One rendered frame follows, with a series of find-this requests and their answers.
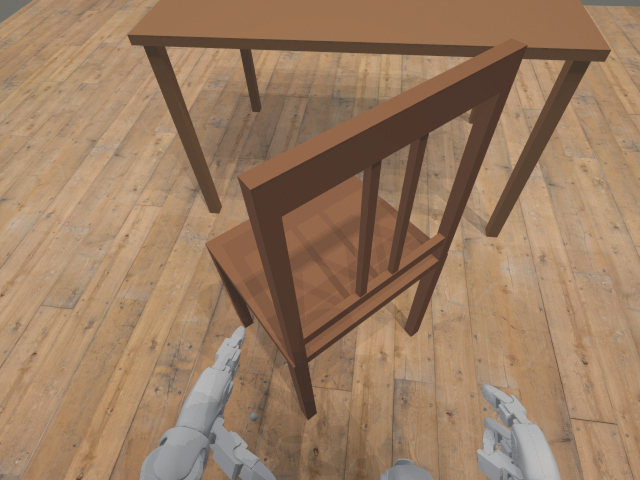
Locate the robot right hand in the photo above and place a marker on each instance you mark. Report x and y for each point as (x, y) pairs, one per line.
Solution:
(525, 453)

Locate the table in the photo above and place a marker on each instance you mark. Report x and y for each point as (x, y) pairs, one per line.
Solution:
(552, 29)

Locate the robot right shin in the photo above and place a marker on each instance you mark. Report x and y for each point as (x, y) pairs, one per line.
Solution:
(403, 462)

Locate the robot left forearm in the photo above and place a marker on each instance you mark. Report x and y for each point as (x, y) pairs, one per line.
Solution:
(181, 454)

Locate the robot left hand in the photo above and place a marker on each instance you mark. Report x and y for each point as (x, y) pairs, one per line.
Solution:
(206, 401)

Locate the chair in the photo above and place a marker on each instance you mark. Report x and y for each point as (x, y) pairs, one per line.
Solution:
(321, 251)

